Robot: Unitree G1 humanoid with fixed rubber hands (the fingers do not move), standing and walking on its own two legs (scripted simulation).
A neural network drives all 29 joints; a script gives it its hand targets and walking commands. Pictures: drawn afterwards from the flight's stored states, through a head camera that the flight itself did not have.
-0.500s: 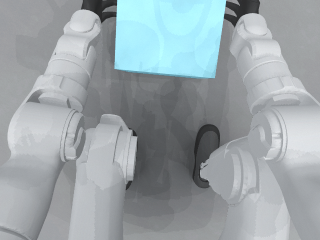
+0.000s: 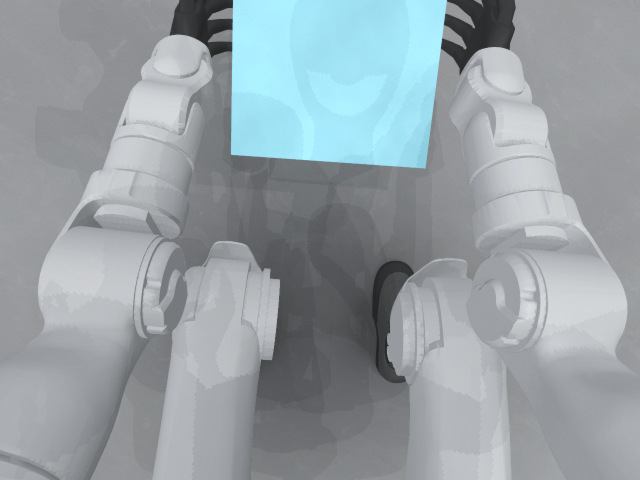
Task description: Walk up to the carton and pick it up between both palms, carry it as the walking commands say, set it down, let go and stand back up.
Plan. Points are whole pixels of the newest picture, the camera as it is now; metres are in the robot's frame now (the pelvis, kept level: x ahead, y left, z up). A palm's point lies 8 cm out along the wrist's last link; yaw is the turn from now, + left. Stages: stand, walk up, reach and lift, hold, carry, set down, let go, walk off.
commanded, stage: reach and lift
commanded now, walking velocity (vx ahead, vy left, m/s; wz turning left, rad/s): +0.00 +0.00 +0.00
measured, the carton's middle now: (336, 76) +0.53 +0.01 -0.21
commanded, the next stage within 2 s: none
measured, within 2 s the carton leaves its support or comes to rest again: neither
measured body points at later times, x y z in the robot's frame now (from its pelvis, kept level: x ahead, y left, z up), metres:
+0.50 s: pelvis +0.00 +0.00 +0.04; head +0.34 +0.03 +0.32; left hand +0.53 +0.15 -0.12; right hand +0.54 -0.13 -0.09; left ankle +0.11 +0.13 -0.33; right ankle +0.14 -0.13 -0.33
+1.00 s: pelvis -0.04 +0.00 +0.06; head +0.30 +0.00 +0.35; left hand +0.51 +0.16 -0.04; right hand +0.51 -0.12 -0.04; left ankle +0.11 +0.13 -0.33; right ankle +0.14 -0.13 -0.33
